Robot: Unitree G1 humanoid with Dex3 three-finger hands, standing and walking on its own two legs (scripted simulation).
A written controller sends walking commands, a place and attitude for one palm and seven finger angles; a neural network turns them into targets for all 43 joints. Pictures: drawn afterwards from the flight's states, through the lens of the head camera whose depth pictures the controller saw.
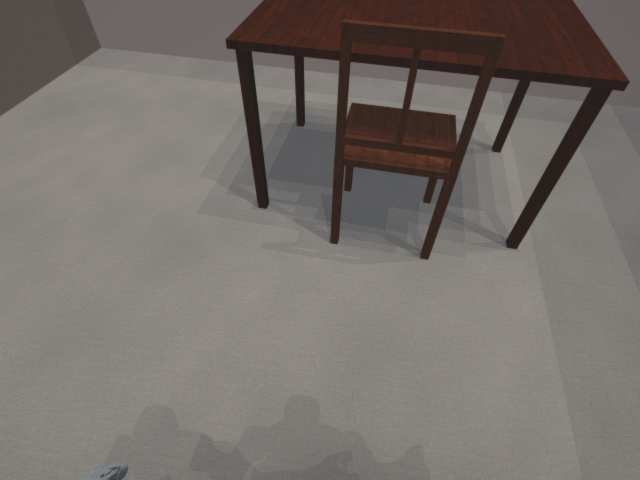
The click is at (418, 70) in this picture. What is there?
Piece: chair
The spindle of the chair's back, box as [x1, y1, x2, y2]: [396, 48, 420, 143]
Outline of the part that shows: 420,49 414,48 396,143 402,143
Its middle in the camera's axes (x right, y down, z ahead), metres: +0.25 -0.41 +1.14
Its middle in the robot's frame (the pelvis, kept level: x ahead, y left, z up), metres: +1.13 -0.20 -0.09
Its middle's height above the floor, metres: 0.68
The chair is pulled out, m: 0.00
